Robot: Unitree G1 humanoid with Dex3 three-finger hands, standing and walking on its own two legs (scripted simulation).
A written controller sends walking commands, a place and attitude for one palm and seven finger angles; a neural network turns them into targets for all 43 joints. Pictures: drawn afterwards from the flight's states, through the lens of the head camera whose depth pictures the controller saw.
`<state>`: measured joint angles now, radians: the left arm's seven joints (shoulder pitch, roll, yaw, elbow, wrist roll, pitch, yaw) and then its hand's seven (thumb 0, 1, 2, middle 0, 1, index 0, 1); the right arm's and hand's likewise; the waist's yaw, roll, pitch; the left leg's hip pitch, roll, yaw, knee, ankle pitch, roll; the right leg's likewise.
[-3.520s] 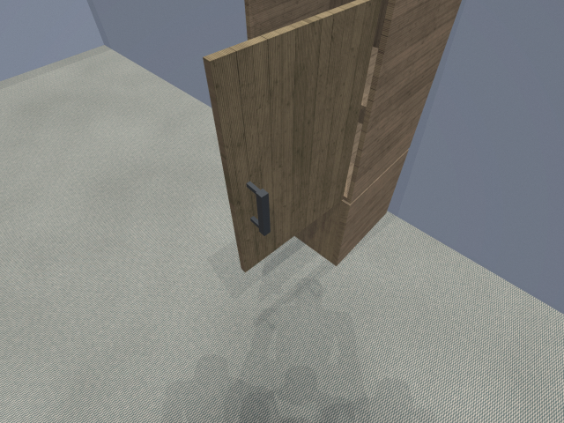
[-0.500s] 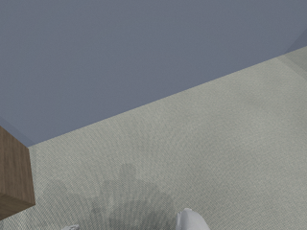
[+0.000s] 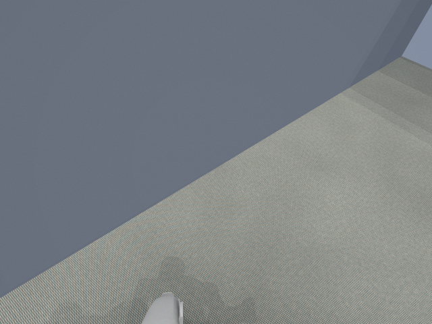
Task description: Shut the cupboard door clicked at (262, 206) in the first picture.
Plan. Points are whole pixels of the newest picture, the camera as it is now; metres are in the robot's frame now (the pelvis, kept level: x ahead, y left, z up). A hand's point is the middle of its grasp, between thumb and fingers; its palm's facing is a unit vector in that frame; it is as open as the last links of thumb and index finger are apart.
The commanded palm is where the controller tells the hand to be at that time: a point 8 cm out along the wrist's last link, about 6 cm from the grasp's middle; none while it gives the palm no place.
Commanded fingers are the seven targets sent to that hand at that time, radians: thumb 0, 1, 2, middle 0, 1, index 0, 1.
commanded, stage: walk to a spot facing it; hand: left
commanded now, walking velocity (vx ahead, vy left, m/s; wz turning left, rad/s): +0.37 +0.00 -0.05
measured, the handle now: out of the picture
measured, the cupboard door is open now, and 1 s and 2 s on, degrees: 85 85 85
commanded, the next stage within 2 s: turn to face it in 0.16 s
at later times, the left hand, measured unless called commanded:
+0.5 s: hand (139, 255) +0.29 +0.21 -0.17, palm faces +0.01 -0.97 -0.22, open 7.3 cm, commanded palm none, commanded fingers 0.00 0.90 0.90 -0.20 -0.30 -0.20 -0.30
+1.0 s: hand (134, 258) +0.29 +0.23 -0.20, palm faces +0.35 -0.91 -0.23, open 7.3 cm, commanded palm none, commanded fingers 0.00 0.90 0.90 -0.20 -0.30 -0.20 -0.30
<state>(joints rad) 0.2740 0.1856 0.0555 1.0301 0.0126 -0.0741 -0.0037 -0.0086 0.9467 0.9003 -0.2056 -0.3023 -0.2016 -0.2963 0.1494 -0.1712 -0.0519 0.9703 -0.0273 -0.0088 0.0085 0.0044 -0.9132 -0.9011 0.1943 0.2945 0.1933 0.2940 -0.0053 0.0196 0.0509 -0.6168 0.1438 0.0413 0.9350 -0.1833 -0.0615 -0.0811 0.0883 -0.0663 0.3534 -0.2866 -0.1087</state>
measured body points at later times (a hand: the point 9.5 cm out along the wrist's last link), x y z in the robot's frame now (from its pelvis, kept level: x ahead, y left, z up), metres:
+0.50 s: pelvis +0.22 +0.02 +0.00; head +0.26 +0.02 +0.44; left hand +0.29 +0.26 -0.15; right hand +0.19 -0.22 -0.16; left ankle +0.20 +0.13 -0.74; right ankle +0.27 -0.12 -0.72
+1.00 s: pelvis +0.30 +0.01 -0.03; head +0.33 +0.05 +0.42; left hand +0.27 +0.28 -0.18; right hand +0.52 -0.20 -0.14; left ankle +0.31 +0.12 -0.74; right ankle +0.28 -0.12 -0.69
